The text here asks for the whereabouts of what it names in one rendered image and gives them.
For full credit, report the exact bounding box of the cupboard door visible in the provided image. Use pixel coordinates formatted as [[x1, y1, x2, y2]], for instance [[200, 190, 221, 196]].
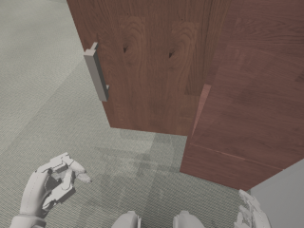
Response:
[[66, 0, 232, 137]]

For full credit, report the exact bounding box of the right robot shin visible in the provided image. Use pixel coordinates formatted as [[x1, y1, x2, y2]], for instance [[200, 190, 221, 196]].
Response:
[[180, 210, 189, 215]]

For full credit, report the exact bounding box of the right robot thigh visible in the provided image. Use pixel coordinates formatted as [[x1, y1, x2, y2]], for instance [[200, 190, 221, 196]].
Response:
[[173, 214, 205, 228]]

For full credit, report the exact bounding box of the robot left forearm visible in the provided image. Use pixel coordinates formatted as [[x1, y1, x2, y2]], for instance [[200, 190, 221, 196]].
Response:
[[9, 214, 47, 228]]

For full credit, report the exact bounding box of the handle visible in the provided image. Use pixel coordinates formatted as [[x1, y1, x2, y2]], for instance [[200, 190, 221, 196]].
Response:
[[84, 42, 109, 102]]

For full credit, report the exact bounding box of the right robot hand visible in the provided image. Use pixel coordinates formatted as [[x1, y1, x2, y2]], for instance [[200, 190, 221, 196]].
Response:
[[234, 189, 272, 228]]

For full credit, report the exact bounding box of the left robot hand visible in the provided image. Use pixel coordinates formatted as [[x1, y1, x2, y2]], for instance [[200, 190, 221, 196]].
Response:
[[19, 152, 92, 219]]

